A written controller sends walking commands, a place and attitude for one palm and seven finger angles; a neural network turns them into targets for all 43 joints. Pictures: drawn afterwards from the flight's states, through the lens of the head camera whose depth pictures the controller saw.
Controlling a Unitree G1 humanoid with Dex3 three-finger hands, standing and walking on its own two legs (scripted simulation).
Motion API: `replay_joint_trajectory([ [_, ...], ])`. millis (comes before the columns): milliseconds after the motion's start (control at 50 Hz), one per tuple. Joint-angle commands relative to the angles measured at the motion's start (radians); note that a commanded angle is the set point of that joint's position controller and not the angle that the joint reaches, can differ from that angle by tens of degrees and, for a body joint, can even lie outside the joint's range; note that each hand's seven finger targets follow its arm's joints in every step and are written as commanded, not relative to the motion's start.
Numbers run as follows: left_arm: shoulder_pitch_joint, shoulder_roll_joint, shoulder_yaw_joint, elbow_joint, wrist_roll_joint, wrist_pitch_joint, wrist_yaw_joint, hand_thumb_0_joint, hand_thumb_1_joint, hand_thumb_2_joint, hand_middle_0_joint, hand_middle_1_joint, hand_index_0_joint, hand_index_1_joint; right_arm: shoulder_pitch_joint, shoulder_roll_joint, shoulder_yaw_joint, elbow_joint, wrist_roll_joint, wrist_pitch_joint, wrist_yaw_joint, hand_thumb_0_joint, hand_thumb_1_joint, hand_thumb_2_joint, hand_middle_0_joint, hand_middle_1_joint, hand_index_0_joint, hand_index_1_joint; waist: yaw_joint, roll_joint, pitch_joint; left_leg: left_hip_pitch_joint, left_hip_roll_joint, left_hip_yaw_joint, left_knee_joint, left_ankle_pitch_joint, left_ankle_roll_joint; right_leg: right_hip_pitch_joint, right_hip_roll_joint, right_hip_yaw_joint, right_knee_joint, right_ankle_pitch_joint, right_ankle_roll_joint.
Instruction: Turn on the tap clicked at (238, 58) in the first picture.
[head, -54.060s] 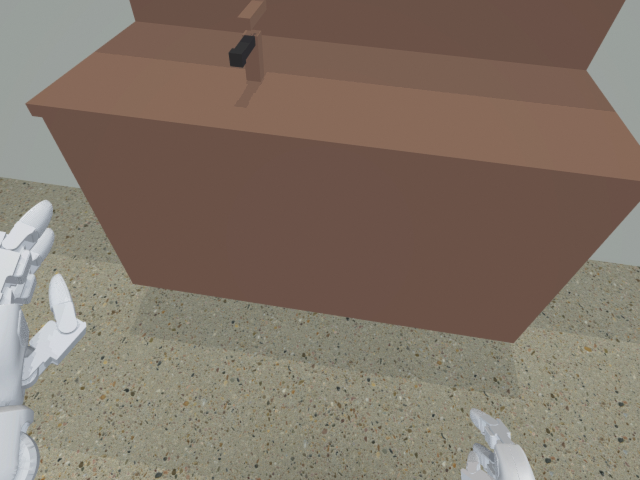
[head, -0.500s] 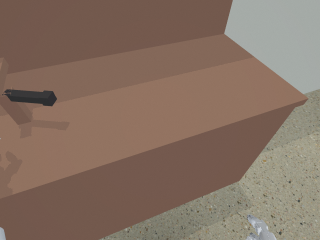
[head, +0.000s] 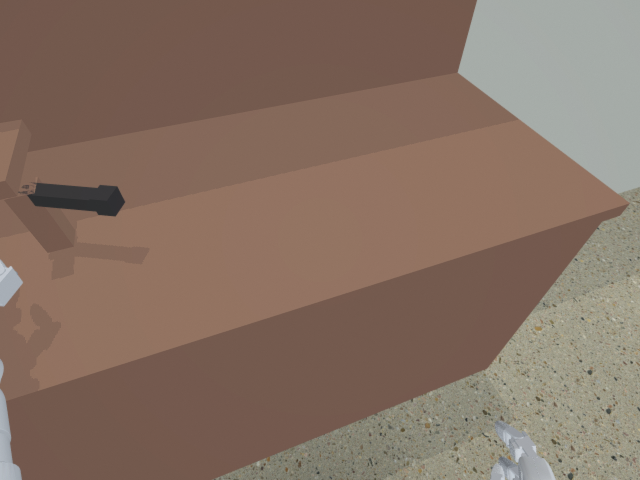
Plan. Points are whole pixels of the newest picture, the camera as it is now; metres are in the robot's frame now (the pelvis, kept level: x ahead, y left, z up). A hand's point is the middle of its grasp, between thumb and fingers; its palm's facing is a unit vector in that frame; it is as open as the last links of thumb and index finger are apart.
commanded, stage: push the lever round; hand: left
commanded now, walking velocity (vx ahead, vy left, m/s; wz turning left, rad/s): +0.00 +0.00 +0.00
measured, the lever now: (107, 200) +0.41 +0.32 +0.13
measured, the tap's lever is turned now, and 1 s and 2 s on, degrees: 63 63 63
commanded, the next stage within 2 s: none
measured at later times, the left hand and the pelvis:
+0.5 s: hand (24, 273) +0.29 +0.36 +0.13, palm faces +0.61 -0.79 -0.08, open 7.8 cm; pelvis +0.00 +0.01 +0.00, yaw +1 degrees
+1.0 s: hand (61, 264) +0.31 +0.32 +0.13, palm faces +0.69 -0.72 -0.05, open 7.8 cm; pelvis +0.00 +0.00 +0.00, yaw +1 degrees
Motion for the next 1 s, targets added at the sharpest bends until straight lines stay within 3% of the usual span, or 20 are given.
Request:
replay_joint_trajectory([
  [0,-0.214,0.323,0.049,-0.281,0.004,-0.048,0.029,0.0,0.9,0.9,-0.15,-0.15,-0.15,-0.15,-0.063,-0.145,-0.048,-0.152,-0.001,-0.05,-0.007,0.0,-0.9,-0.9,0.2,0.3,0.2,0.3,0.007,0.087,-0.199,0.227,0.021,-0.084,-0.086,0.19,0.008,-0.042,-0.047,0.07,-0.092,0.237,0.036],
  [20,-0.184,0.336,0.073,-0.274,0.004,-0.049,0.039,0.0,0.9,0.9,-0.15,-0.15,-0.15,-0.15,-0.065,-0.146,-0.049,-0.147,0.0,-0.047,-0.005,0.0,-0.9,-0.9,0.2,0.3,0.2,0.3,0.015,0.07,-0.197,0.225,0.024,-0.082,-0.084,0.206,0.008,-0.032,-0.045,0.068,-0.092,0.251,0.036],
  [100,-0.149,0.279,0.056,-0.3,-0.016,-0.042,0.049,0.0,0.9,0.9,-0.15,-0.15,-0.15,-0.15,-0.073,-0.145,-0.053,-0.16,0.001,-0.041,0.002,0.0,-0.9,-0.9,0.2,0.3,0.2,0.3,0.015,0.029,-0.193,0.219,0.021,-0.077,-0.08,0.224,0.004,-0.024,-0.043,0.06,-0.089,0.275,0.039],
  [140,-0.126,0.271,0.058,-0.312,-0.014,-0.034,0.056,0.0,0.9,0.9,-0.15,-0.15,-0.15,-0.15,-0.073,-0.144,-0.054,-0.158,0.001,-0.037,0.004,0.0,-0.9,-0.9,0.2,0.3,0.2,0.3,0.022,0.049,-0.2,0.226,0.02,-0.076,-0.079,0.243,0.002,-0.018,-0.044,0.062,-0.086,0.289,0.038],
  [240,-0.253,0.269,0.019,-0.368,0.002,-0.028,0.068,0.0,0.9,0.9,-0.15,-0.15,-0.15,-0.15,-0.089,-0.141,-0.047,-0.146,0.0,-0.032,-0.004,0.0,-0.9,-0.9,0.2,0.3,0.2,0.3,-0.01,0.078,-0.171,0.236,0.02,-0.081,-0.084,0.192,0.003,-0.057,-0.045,0.068,-0.094,0.241,0.036],
  [300,-0.262,0.258,0.002,-0.417,0.007,-0.052,0.073,0.0,0.9,0.9,-0.15,-0.15,-0.15,-0.15,-0.093,-0.136,-0.048,-0.144,-0.007,-0.037,-0.005,0.0,-0.9,-0.9,0.2,0.3,0.2,0.3,-0.006,0.108,-0.214,0.273,0.02,-0.085,-0.084,0.208,0.0,-0.05,-0.043,0.069,-0.087,0.237,0.032],
  [360,-0.262,0.242,-0.012,-0.402,0.012,-0.057,0.081,0.0,0.9,0.9,-0.15,-0.15,-0.15,-0.15,-0.096,-0.134,-0.046,-0.135,-0.007,-0.036,-0.007,0.0,-0.9,-0.9,0.2,0.3,0.2,0.3,-0.008,0.112,-0.217,0.269,0.021,-0.092,-0.088,0.184,-0.004,-0.056,-0.041,0.068,-0.085,0.215,0.03],
  [420,-0.229,0.254,0.009,-0.323,0.005,-0.032,0.077,0.0,0.9,0.9,-0.15,-0.15,-0.15,-0.15,-0.097,-0.14,-0.045,-0.126,0.0,-0.028,-0.011,0.0,-0.9,-0.9,0.2,0.3,0.2,0.3,-0.002,0.069,-0.183,0.233,0.02,-0.091,-0.095,0.151,-0.001,-0.051,-0.043,0.067,-0.094,0.204,0.031],
  [440,-0.25,0.228,-0.017,-0.32,0.002,-0.019,0.078,0.0,0.9,0.9,-0.15,-0.15,-0.15,-0.15,-0.102,-0.138,-0.044,-0.134,0.002,-0.026,-0.013,0.0,-0.9,-0.9,0.2,0.3,0.2,0.3,-0.006,0.051,-0.182,0.223,0.018,-0.09,-0.099,0.14,0.0,-0.047,-0.044,0.065,-0.094,0.204,0.033],
  [460,-0.267,0.21,-0.036,-0.337,0.001,-0.011,0.082,0.0,0.9,0.9,-0.15,-0.15,-0.15,-0.15,-0.111,-0.136,-0.045,-0.14,0.004,-0.027,-0.012,0.0,-0.9,-0.9,0.2,0.3,0.2,0.3,-0.002,0.077,-0.185,0.23,0.017,-0.09,-0.101,0.132,-0.002,-0.048,-0.046,0.066,-0.098,0.198,0.033],
  [520,-0.217,0.207,-0.02,-0.35,0.009,0.009,0.119,0.0,0.9,0.9,-0.15,-0.15,-0.15,-0.15,-0.115,-0.134,-0.046,-0.146,0.001,-0.026,-0.006,0.0,-0.9,-0.9,0.2,0.3,0.2,0.3,0.017,0.078,-0.198,0.238,0.02,-0.096,-0.104,0.155,-0.003,-0.031,-0.046,0.062,-0.097,0.211,0.03],
  [600,-0.229,0.152,-0.06,-0.392,0.022,0.006,0.18,0.0,0.9,0.9,-0.15,-0.15,-0.15,-0.15,-0.118,-0.133,-0.047,-0.156,-0.007,-0.022,0.007,0.0,-0.9,-0.9,0.2,0.3,0.2,0.3,0.009,0.032,-0.201,0.235,0.022,-0.097,-0.098,0.161,-0.004,-0.034,-0.043,0.058,-0.091,0.214,0.035],
  [620,-0.214,0.188,-0.018,-0.375,0.028,0.005,0.201,0.0,0.9,0.9,-0.15,-0.15,-0.15,-0.15,-0.116,-0.134,-0.048,-0.148,-0.006,-0.017,0.008,0.0,-0.9,-0.9,0.2,0.3,0.2,0.3,0.018,0.02,-0.187,0.219,0.025,-0.099,-0.102,0.153,-0.004,-0.028,-0.042,0.059,-0.091,0.207,0.033],
  [640,-0.236,0.168,-0.036,-0.394,0.03,-0.001,0.212,0.0,0.9,0.9,-0.15,-0.15,-0.15,-0.15,-0.121,-0.133,-0.048,-0.153,-0.009,-0.014,0.01,0.0,-0.9,-0.9,0.2,0.3,0.2,0.3,0.009,0.021,-0.196,0.216,0.02,-0.091,-0.095,0.155,-0.001,-0.026,-0.044,0.062,-0.091,0.214,0.036],
  [660,-0.211,0.177,-0.019,-0.384,0.033,0.001,0.225,0.0,0.9,0.9,-0.15,-0.15,-0.15,-0.15,-0.121,-0.132,-0.051,-0.155,-0.011,-0.01,0.011,0.0,-0.9,-0.9,0.2,0.3,0.2,0.3,0.019,0.006,-0.2,0.205,0.02,-0.084,-0.093,0.158,-0.001,-0.01,-0.043,0.063,-0.089,0.219,0.036],
  [760,-0.251,0.15,-0.058,-0.475,0.061,-0.005,0.266,0.0,0.9,0.9,-0.15,-0.15,-0.15,-0.15,-0.137,-0.122,-0.049,-0.156,-0.016,0.0,0.017,0.0,-0.9,-0.9,0.2,0.3,0.2,0.3,0.014,0.111,-0.228,0.239,0.019,-0.073,-0.082,0.193,-0.005,-0.012,-0.046,0.069,-0.078,0.236,0.03],
  [800,-0.284,0.113,-0.098,-0.485,0.065,-0.004,0.275,0.0,0.9,0.9,-0.15,-0.15,-0.15,-0.15,-0.144,-0.122,-0.047,-0.151,-0.018,-0.001,0.015,0.0,-0.9,-0.9,0.2,0.3,0.2,0.3,-0.002,0.105,-0.214,0.243,0.02,-0.075,-0.08,0.178,-0.004,-0.032,-0.045,0.069,-0.079,0.222,0.031],
  [880,-0.291,0.067,-0.128,-0.43,0.056,0.017,0.293,0.0,0.9,0.9,-0.15,-0.15,-0.15,-0.15,-0.156,-0.126,-0.047,-0.144,-0.014,0.004,0.006,0.0,-0.9,-0.9,0.2,0.3,0.2,0.3,-0.013,0.012,-0.167,0.205,0.015,-0.072,-0.086,0.106,0.005,-0.048,-0.046,0.073,-0.101,0.179,0.039],
  [920,-0.322,0.09,-0.108,-0.397,0.059,0.034,0.303,0.0,0.9,0.9,-0.15,-0.15,-0.15,-0.15,-0.157,-0.127,-0.045,-0.132,-0.01,0.011,0.0,0.0,-0.9,-0.9,0.2,0.3,0.2,0.3,-0.013,0.002,-0.148,0.195,0.014,-0.07,-0.092,0.096,0.005,-0.046,-0.05,0.077,-0.109,0.178,0.039],
  [980,-0.338,0.07,-0.139,-0.418,0.072,0.056,0.322,0.0,0.9,0.9,-0.15,-0.15,-0.15,-0.15,-0.161,-0.122,-0.045,-0.145,-0.012,0.017,0.001,0.0,-0.9,-0.9,0.2,0.3,0.2,0.3,-0.003,0.04,-0.198,0.214,0.009,-0.066,-0.088,0.135,0.002,-0.019,-0.053,0.077,-0.1,0.209,0.036],
])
